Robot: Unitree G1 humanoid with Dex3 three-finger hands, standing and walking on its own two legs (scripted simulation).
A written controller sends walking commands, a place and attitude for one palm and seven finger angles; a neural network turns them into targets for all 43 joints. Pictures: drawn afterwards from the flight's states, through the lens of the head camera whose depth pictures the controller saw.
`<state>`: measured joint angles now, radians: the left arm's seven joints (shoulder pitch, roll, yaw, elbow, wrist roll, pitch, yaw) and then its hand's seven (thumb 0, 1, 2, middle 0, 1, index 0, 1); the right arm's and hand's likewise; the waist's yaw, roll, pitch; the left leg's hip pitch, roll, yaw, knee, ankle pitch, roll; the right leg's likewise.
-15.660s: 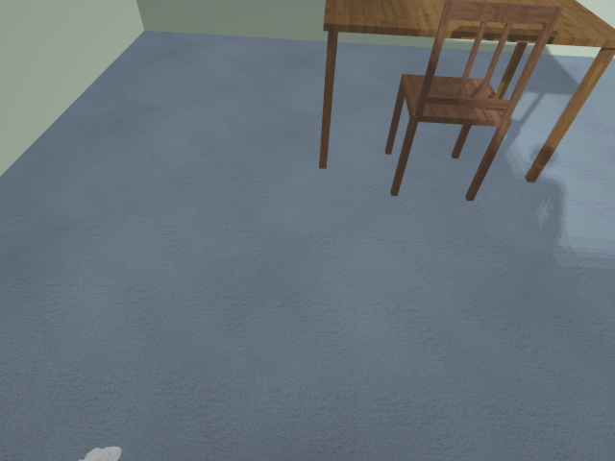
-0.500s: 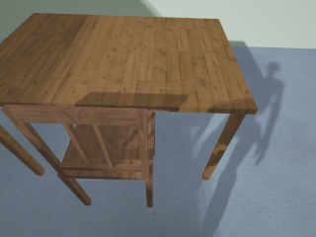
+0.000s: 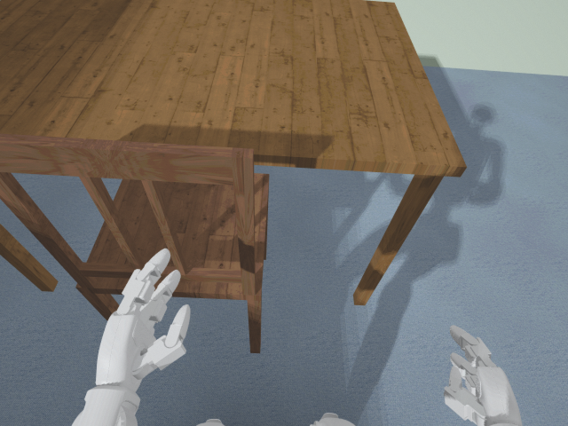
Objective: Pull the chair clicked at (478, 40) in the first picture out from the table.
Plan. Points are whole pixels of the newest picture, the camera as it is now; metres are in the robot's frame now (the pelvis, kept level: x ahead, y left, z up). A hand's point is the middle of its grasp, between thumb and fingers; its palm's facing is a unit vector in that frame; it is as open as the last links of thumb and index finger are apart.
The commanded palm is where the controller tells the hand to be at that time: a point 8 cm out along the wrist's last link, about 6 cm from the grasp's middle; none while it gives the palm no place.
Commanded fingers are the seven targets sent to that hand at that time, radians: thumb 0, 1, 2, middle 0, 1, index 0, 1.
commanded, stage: raise the hand toward the chair's back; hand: left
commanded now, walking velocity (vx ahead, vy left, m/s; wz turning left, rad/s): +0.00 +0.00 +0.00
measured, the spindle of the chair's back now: (119, 229) +0.43 +0.30 -0.04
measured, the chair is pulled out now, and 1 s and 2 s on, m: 0.00 0.00 0.00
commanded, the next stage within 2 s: aim the fingers beside a spindle in 1.74 s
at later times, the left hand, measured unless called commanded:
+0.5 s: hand (133, 375) +0.19 +0.20 -0.01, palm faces +0.01 -1.00 -0.03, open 13.1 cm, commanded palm +0.16 +0.25 +0.01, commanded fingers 0.00 -0.13 0.46 -0.10 -0.14 -0.10 -0.14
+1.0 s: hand (101, 353) +0.21 +0.23 +0.02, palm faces +0.06 -1.00 -0.07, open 16.7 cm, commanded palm +0.18 +0.28 +0.02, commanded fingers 0.00 -0.50 0.30 -0.06 -0.08 -0.06 -0.08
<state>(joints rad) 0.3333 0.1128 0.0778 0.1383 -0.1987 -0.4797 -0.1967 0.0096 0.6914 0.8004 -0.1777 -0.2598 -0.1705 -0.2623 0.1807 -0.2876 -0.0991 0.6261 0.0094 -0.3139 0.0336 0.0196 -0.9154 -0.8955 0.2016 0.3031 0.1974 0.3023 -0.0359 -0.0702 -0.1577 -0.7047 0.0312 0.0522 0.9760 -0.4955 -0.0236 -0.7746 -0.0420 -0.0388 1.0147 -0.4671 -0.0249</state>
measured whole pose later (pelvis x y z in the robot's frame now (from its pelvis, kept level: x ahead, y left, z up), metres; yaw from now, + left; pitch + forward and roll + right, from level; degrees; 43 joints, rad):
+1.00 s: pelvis -0.02 +0.02 -0.04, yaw +2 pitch +17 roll -3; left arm 0.36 0.25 0.20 -0.09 -0.27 -0.34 -0.25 -0.01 -0.45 0.32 -0.07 -0.09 -0.06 -0.09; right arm 0.16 -0.23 0.01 0.54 0.02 -0.25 -0.04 0.02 -0.91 -0.90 0.21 0.30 0.20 0.30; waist 0.02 0.03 -0.14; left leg -0.94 0.03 -0.03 1.23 -0.58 0.00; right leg -0.93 -0.05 -0.11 1.16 -0.51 0.00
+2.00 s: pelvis -0.02 +0.01 -0.04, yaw +2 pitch +16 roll -2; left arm 0.22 0.26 0.24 0.08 -0.30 -0.33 -0.32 -0.01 -0.50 0.30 -0.06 -0.08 -0.06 -0.08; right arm 0.19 -0.26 0.01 0.57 0.02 -0.25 -0.06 0.02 -0.90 -0.90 0.21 0.30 0.20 0.30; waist 0.00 0.03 -0.12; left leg -0.93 0.04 -0.03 1.21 -0.56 -0.02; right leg -0.94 -0.03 -0.11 1.16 -0.51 -0.03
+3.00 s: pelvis -0.02 +0.01 -0.06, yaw +1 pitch +21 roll -1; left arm 0.06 0.20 0.12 0.16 -0.19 -0.34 -0.20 -0.01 -0.50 0.30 -0.06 -0.08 -0.06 -0.08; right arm 0.17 -0.25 0.00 0.58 0.00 -0.21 -0.03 0.02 -0.91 -0.90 0.21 0.30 0.20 0.30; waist -0.01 0.02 -0.15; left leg -1.08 0.03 -0.01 1.30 -0.59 -0.01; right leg -1.10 -0.04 -0.08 1.27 -0.54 -0.02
